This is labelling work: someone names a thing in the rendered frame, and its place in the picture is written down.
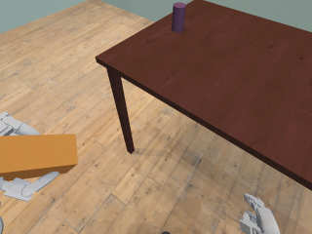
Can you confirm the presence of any left robot hand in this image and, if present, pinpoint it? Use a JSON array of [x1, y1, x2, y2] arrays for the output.
[[0, 111, 59, 202]]

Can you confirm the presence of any sponge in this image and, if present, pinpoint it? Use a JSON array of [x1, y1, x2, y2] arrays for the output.
[[0, 134, 78, 181]]

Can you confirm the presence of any table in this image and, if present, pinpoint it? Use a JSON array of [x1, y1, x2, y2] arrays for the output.
[[95, 0, 312, 191]]

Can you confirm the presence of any right robot hand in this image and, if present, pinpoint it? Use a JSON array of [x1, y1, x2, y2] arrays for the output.
[[240, 193, 280, 234]]

